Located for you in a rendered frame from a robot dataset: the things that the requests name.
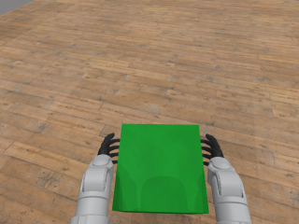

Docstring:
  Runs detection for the carton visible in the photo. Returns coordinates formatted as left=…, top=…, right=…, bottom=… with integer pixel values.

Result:
left=112, top=123, right=209, bottom=215

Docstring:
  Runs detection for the right robot forearm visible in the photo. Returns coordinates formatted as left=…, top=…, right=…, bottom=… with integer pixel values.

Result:
left=207, top=157, right=252, bottom=224

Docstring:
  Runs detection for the left robot forearm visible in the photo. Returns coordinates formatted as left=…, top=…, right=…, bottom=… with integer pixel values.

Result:
left=70, top=154, right=114, bottom=224

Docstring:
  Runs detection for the robot left hand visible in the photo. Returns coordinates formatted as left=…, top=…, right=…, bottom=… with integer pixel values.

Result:
left=97, top=133, right=121, bottom=164

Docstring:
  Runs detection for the robot right hand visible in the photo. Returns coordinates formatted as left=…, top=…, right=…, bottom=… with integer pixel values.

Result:
left=200, top=133, right=224, bottom=166

